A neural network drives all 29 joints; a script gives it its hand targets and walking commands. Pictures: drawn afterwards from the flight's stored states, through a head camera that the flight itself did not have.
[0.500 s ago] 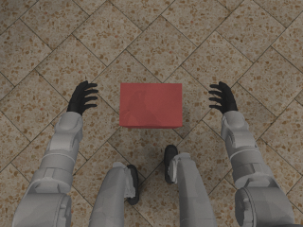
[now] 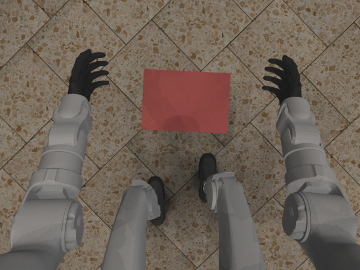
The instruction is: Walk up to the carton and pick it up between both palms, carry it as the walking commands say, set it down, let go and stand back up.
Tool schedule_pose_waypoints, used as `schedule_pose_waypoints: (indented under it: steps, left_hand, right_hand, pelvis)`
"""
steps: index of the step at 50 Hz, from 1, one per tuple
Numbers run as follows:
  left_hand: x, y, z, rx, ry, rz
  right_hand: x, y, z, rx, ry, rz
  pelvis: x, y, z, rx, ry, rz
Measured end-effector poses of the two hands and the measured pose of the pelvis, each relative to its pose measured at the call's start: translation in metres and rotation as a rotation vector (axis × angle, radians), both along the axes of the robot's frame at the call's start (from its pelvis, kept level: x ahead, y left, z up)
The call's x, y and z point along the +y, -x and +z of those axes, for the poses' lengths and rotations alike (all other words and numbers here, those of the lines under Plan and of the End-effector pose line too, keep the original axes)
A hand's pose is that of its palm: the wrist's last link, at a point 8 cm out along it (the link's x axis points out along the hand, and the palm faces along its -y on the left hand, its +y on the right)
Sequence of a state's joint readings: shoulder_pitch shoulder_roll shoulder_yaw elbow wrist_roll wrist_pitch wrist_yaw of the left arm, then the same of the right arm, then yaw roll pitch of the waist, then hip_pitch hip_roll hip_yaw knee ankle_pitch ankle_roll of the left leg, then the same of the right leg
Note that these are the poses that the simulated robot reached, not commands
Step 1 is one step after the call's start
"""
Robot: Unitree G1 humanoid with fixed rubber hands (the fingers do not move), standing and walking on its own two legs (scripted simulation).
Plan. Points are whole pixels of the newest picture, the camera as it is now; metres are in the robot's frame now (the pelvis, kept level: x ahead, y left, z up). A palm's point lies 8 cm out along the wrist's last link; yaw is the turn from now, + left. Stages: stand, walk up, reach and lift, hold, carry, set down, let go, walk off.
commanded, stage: reach and lift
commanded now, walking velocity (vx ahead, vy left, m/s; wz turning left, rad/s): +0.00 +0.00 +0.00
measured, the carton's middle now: (185, 106) +0.45 -0.02 -0.48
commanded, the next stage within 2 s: none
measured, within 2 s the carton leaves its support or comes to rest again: neither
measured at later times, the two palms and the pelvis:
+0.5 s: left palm (115, 102) +0.45 +0.17 -0.29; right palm (264, 100) +0.44 -0.24 -0.31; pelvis -0.08 -0.01 -0.16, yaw +3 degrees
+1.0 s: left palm (127, 105) +0.46 +0.17 -0.41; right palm (260, 104) +0.44 -0.27 -0.41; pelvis -0.07 +0.00 -0.23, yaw +3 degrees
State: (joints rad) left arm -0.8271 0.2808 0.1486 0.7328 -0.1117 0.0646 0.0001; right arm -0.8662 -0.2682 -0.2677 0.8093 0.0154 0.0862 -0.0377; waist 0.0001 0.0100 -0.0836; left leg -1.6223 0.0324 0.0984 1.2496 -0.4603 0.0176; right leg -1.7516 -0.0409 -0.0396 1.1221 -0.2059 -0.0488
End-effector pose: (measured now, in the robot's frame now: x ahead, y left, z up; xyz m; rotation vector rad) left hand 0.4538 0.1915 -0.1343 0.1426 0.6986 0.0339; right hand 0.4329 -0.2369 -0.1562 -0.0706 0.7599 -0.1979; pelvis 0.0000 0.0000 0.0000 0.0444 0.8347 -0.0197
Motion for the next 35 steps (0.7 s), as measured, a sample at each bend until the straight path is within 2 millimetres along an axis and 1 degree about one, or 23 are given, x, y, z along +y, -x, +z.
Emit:
schedule_pose_waypoints:
  steps: [4, 9, 13, 17, 19, 21, 23, 27, 31, 33, 35]
  left_hand:
    - [0.003, 0.008, -0.028, -0.001, 0.012, 0.014]
    - [-0.001, 0.016, -0.063, 0.001, 0.009, 0.029]
    - [-0.004, 0.014, -0.095, 0.002, -0.005, 0.041]
    - [-0.005, 0.005, -0.129, -0.018, -0.004, 0.057]
    - [-0.007, 0.005, -0.145, 0.001, -0.004, 0.063]
    - [-0.012, 0.007, -0.156, 0.031, 0.001, 0.059]
    - [-0.018, 0.007, -0.158, 0.045, -0.001, 0.042]
    - [-0.024, -0.001, -0.156, 0.012, 0.0, 0.03]
    - [-0.023, -0.003, -0.176, 0.041, 0.02, 0.031]
    - [-0.023, -0.003, -0.186, 0.023, 0.025, 0.028]
    - [-0.021, -0.003, -0.199, 0.016, 0.028, 0.033]
  right_hand:
    - [0.002, 0.006, -0.027, 0.005, 0.013, 0.013]
    - [0.002, 0.007, -0.061, -0.026, 0.036, 0.038]
    - [-0.001, -0.001, -0.09, -0.06, 0.036, 0.015]
    - [-0.006, -0.01, -0.125, -0.084, 0.016, -0.036]
    - [-0.007, -0.01, -0.143, -0.065, -0.007, -0.063]
    - [-0.006, -0.008, -0.155, -0.036, -0.021, -0.077]
    - [-0.006, -0.008, -0.158, -0.027, -0.017, -0.074]
    - [-0.009, -0.014, -0.156, -0.045, -0.018, -0.081]
    - [-0.012, -0.016, -0.173, -0.016, -0.029, -0.097]
    - [-0.011, -0.016, -0.181, -0.035, -0.024, -0.095]
    - [-0.009, -0.015, -0.194, -0.038, -0.018, -0.089]
  pelvis:
    - [-0.001, 0.014, -0.022, -0.013, 0.005, 0.02]
    - [-0.002, 0.039, -0.054, -0.124, 0.004, 0.03]
    - [-0.003, 0.062, -0.082, -0.235, 0.003, 0.034]
    - [-0.007, 0.082, -0.11, -0.326, -0.002, 0.038]
    - [-0.009, 0.084, -0.126, -0.315, -0.007, 0.041]
    - [-0.01, 0.084, -0.139, -0.323, -0.011, 0.042]
    - [-0.012, 0.084, -0.149, -0.341, -0.015, 0.042]
    - [-0.014, 0.083, -0.163, -0.371, -0.018, 0.042]
    - [-0.014, 0.08, -0.175, -0.365, -0.019, 0.042]
    - [-0.014, 0.08, -0.18, -0.374, -0.018, 0.042]
    - [-0.013, 0.079, -0.188, -0.367, -0.016, 0.043]
